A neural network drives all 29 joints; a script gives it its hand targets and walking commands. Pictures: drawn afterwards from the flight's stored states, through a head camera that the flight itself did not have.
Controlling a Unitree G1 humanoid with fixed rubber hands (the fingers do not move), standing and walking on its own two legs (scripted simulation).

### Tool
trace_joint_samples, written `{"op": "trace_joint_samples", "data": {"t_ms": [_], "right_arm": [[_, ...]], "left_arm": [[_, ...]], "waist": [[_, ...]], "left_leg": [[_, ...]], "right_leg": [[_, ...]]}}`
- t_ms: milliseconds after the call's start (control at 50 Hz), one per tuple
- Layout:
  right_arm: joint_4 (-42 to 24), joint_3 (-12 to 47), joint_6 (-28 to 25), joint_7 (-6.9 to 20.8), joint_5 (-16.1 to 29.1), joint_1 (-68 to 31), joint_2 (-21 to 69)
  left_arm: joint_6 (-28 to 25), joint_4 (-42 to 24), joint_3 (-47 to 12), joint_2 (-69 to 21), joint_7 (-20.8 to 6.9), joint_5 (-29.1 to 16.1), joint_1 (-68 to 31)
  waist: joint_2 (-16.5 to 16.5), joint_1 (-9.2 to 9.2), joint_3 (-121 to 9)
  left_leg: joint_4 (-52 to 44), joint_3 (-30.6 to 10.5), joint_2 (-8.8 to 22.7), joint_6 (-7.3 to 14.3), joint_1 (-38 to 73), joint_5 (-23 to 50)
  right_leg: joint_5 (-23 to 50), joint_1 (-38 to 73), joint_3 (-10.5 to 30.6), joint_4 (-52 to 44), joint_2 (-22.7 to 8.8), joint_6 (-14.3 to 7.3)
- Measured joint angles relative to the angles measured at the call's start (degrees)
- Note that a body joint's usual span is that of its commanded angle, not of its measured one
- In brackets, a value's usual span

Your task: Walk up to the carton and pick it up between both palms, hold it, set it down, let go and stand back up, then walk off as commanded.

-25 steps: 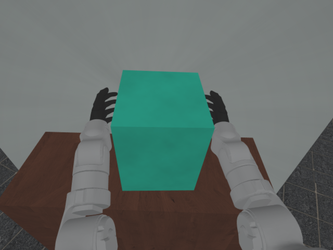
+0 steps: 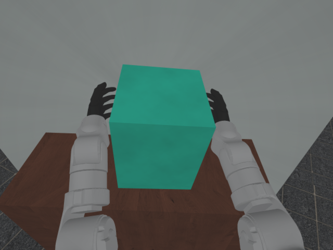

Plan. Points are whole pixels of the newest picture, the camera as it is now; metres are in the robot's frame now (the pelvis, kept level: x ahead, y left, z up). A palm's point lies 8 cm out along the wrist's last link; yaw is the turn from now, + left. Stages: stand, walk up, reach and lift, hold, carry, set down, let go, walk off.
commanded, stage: hold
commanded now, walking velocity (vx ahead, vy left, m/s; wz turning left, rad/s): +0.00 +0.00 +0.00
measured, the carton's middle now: (158, 129) +0.40 +0.01 +0.12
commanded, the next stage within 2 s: none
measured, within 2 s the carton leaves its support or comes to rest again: neither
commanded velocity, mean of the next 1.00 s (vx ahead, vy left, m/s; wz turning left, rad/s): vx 0.00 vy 0.00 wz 0.00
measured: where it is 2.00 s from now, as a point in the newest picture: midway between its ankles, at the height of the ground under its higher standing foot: outside the picture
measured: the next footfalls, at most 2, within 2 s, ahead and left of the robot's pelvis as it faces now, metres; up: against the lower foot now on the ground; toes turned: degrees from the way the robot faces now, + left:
none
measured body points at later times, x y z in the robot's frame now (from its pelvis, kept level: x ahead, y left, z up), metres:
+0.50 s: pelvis +0.00 +0.00 +0.00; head -0.05 +0.02 +0.45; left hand +0.38 +0.16 +0.21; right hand +0.37 -0.13 +0.19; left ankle +0.03 +0.12 -0.75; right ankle +0.03 -0.12 -0.75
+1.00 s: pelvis +0.00 +0.00 +0.00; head -0.05 +0.02 +0.45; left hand +0.38 +0.16 +0.21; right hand +0.37 -0.13 +0.18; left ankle +0.03 +0.12 -0.75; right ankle +0.03 -0.12 -0.75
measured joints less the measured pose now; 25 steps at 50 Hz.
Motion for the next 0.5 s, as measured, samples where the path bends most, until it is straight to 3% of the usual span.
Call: {"op": "trace_joint_samples", "data": {"t_ms": [500], "right_arm": [[-5.09,0.83,3.69,-0.81,1.52,0.78,0.0]], "left_arm": [[4.91,-5.28,-0.29,-0.04,-0.88,1.0,0.01]], "waist": [[-0.19,0.0,0.05]], "left_leg": [[0.0,0.0,0.0,0.0,1.57,0.04]], "right_leg": [[0.05,1.57,0.0,-0.02,0.0,-0.01]]}}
